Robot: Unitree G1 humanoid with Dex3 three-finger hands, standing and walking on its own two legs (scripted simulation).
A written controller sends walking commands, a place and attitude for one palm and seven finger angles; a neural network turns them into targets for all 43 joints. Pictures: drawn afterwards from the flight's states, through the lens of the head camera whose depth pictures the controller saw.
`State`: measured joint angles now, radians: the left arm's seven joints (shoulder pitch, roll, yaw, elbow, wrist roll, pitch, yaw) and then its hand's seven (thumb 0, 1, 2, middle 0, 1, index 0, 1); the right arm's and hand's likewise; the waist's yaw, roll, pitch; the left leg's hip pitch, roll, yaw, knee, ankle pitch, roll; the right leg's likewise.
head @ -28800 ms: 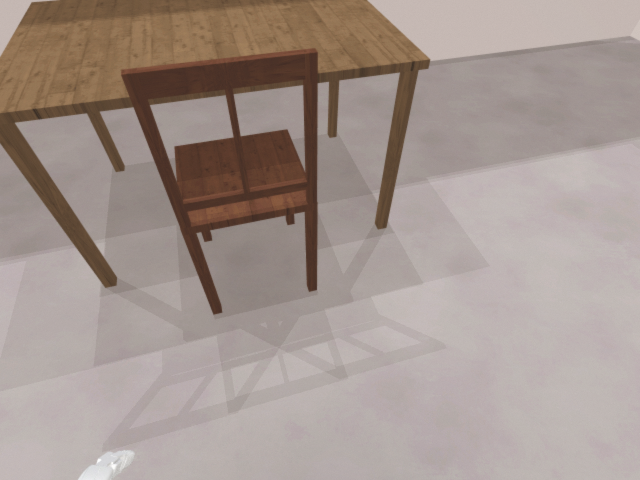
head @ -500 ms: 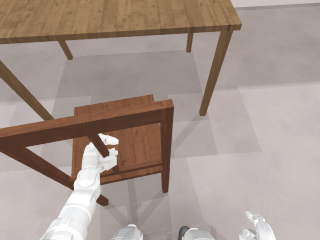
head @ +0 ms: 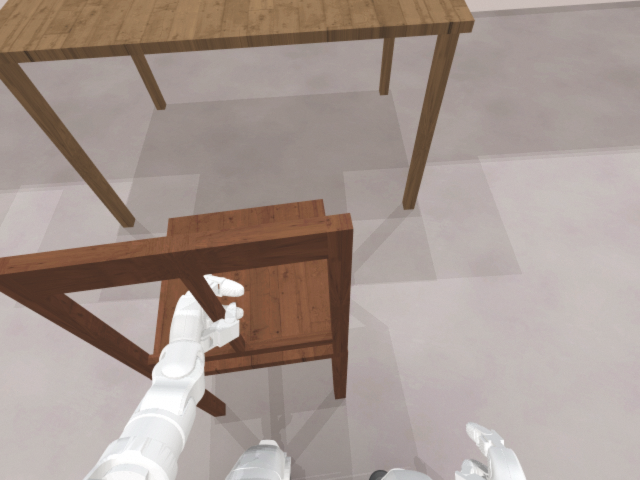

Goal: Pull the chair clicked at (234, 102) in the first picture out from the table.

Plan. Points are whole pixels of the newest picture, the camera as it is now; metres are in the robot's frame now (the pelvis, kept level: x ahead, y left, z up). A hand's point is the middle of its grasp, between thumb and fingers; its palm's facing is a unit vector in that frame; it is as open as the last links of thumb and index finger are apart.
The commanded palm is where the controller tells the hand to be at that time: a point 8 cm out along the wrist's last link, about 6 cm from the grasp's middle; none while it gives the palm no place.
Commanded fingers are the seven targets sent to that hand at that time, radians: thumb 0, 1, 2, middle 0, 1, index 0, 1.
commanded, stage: step backward, pulling the chair out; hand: left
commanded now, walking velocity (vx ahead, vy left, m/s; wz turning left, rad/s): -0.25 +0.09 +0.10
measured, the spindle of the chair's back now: (219, 316) +0.33 +0.17 -0.08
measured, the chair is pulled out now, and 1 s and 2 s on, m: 0.47 0.64 0.64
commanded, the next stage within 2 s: stop walking, hand still on the chair in 0.12 s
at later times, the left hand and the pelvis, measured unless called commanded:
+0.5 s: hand (224, 441) +0.17 +0.14 -0.06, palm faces +0.06 -0.99 -0.14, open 4.9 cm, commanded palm +0.15 +0.19 -0.05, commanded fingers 0.00 0.90 0.90 -0.50 -1.45 -0.50 -1.45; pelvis -0.11 +0.00 +0.00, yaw +2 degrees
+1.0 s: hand (222, 457) +0.15 +0.13 -0.06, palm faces -0.01 -0.99 -0.14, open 4.9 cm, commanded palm +0.13 +0.19 -0.05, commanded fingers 0.00 0.90 0.90 -0.50 -1.45 -0.50 -1.45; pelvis -0.10 +0.02 +0.01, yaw +1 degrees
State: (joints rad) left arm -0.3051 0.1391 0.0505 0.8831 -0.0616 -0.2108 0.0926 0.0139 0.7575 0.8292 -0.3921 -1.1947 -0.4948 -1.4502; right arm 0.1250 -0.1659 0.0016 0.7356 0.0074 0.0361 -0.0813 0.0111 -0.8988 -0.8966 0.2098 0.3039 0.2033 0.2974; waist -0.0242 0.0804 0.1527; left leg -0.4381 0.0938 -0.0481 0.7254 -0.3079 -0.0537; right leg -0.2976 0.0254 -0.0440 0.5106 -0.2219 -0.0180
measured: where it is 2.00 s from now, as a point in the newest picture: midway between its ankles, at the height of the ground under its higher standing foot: outside the picture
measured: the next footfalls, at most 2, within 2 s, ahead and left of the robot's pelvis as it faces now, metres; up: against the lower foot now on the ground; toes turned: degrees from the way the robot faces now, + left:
left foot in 0.20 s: -0.07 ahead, +0.14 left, +0.00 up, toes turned +4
right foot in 0.40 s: -0.04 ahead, -0.11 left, +0.00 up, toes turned +0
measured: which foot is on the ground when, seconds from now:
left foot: up 0.00-0.18, down 0.20-1.00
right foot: down 0.00-0.22, up 0.24-0.38, down 0.40-1.00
